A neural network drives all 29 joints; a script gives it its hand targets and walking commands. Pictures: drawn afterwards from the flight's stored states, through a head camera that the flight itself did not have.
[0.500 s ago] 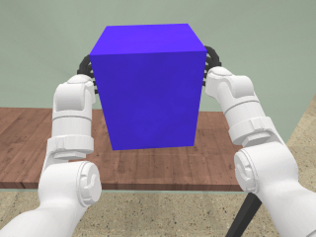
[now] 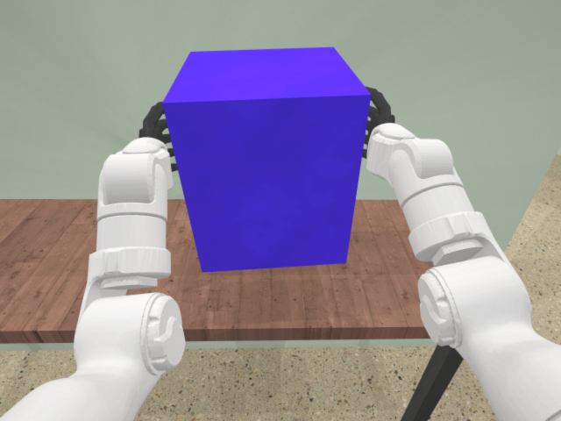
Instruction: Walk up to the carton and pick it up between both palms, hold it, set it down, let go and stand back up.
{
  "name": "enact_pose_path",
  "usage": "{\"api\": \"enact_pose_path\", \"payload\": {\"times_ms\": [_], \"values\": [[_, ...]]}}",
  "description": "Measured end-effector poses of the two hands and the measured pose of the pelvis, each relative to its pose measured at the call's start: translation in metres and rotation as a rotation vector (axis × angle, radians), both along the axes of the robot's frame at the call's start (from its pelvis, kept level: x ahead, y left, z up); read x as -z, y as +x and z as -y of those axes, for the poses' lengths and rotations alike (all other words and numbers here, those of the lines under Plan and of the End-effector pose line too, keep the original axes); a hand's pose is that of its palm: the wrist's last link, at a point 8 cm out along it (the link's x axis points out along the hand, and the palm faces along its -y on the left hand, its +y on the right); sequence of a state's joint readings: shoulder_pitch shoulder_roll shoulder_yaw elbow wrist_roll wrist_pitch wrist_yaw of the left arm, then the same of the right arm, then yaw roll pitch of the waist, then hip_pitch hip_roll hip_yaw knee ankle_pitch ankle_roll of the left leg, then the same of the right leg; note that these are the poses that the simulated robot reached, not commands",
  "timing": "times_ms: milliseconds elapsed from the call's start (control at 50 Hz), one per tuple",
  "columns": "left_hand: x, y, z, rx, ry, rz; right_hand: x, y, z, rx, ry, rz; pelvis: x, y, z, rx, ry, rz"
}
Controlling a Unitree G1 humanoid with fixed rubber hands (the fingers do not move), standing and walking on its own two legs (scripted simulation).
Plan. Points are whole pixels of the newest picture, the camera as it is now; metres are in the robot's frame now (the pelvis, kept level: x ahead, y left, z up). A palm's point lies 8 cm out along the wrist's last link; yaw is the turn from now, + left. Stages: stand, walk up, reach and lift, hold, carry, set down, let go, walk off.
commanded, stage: hold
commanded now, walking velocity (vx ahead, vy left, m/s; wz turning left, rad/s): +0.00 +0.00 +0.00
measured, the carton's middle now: (268, 158) +0.39 +0.00 +0.25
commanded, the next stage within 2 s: none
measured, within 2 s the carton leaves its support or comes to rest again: neither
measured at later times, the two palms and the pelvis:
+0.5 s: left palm (152, 153) +0.37 +0.15 +0.27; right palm (375, 136) +0.37 -0.15 +0.29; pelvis +0.00 +0.00 +0.00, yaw +1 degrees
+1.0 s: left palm (152, 153) +0.37 +0.15 +0.27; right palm (376, 139) +0.36 -0.15 +0.28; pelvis +0.00 +0.00 +0.00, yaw +0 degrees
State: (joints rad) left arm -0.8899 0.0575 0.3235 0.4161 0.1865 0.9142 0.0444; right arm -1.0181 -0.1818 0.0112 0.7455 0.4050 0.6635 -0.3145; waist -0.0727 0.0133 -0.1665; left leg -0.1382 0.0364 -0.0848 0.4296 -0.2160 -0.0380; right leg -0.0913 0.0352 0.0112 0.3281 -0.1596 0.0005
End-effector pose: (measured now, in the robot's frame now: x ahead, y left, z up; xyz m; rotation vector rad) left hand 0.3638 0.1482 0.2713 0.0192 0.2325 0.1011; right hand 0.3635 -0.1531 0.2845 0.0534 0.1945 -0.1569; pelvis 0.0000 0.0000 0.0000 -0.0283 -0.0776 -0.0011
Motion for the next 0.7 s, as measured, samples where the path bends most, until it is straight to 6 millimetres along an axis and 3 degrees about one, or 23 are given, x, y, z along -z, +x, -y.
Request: {"api": "enact_pose_path", "payload": {"times_ms": [320, 700], "values": [[-0.004, 0.002, -0.005, -0.009, -0.013, 0.000, -0.005, 0.004, -0.005, -0.008, -0.013, -0.002, 0.000, -0.005, 0.004, -0.017, 0.002, -0.029], [0.005, 0.007, -0.002, 0.008, -0.008, -0.006, -0.001, 0.006, -0.002, 0.006, -0.008, -0.010, 0.000, 0.005, -0.002, -0.006, -0.002, -0.018]]}}
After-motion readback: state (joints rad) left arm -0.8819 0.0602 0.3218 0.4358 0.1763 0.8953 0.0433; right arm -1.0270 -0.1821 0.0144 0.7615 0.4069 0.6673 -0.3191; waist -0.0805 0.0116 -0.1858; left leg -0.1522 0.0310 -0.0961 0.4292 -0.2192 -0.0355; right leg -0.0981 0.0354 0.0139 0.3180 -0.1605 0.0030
